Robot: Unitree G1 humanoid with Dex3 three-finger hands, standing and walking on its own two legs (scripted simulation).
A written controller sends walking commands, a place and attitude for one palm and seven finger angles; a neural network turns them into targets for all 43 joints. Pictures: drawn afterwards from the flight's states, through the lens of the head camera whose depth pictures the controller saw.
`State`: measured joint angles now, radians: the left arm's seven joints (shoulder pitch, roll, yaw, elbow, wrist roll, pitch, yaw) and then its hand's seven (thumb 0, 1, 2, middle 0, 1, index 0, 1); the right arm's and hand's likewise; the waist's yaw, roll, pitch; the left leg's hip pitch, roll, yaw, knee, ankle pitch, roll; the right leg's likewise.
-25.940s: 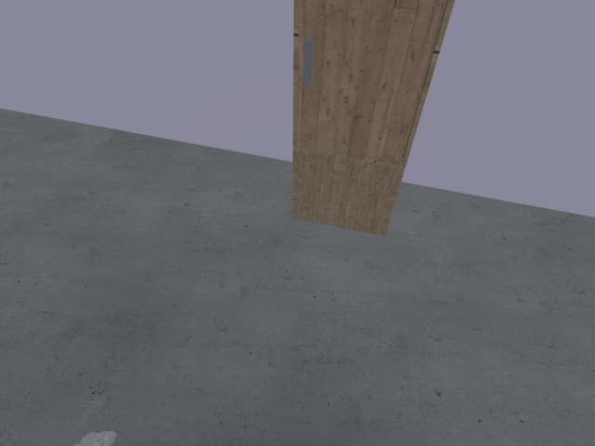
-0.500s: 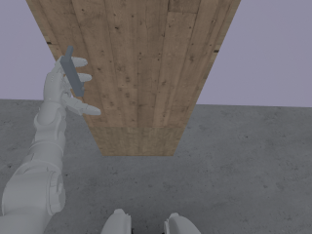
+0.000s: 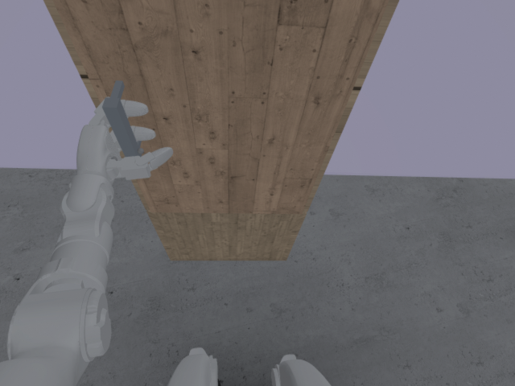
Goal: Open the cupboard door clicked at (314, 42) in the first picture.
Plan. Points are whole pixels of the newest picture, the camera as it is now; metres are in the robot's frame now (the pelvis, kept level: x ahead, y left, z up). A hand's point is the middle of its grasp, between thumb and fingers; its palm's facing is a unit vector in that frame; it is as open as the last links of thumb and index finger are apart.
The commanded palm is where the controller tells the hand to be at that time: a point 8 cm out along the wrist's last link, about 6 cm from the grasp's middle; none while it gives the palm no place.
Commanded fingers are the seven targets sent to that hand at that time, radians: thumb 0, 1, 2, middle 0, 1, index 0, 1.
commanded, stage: close the thumb around the handle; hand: left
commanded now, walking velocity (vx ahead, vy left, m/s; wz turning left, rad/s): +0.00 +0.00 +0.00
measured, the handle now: (126, 124) +0.51 +0.19 +0.08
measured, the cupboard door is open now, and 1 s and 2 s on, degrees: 0 20 42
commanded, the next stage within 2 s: pull the door open along its arc in 0.30 s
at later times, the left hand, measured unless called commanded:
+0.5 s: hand (139, 152) +0.46 +0.17 +0.07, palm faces -0.01 -1.00 -0.01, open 5.4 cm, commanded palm +0.42 +0.21 +0.07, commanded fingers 0.00 0.90 0.90 -0.40 -1.35 -0.40 -1.35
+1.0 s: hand (155, 218) +0.34 +0.13 +0.07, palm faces +0.28 -0.96 +0.08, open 5.7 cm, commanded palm +0.29 +0.17 +0.07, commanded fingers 0.00 0.90 0.90 -0.40 -1.35 -0.40 -1.35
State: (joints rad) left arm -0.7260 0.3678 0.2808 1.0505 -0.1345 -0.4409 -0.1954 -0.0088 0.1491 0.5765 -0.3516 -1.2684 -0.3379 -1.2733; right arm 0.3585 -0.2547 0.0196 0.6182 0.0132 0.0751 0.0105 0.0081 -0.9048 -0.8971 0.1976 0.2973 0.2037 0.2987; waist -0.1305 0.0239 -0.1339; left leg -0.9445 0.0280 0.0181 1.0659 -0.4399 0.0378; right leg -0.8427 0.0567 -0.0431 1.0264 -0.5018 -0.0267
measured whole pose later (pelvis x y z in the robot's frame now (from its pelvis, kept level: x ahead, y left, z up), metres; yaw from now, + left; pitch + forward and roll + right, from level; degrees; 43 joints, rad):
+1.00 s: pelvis +0.01 -0.01 +0.01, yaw +0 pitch +13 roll -1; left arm -0.04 0.03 0.04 0.27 -0.10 -0.35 0.25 0.01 0.73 0.76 -0.38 -1.35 -0.38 -1.35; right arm 0.25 -0.22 0.01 0.51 -0.02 0.05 0.05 0.01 -0.91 -0.90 0.20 0.30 0.20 0.30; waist -0.03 0.02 -0.16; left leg -0.78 0.01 0.03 0.99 -0.44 0.03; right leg -0.70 0.04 -0.02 0.98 -0.52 -0.03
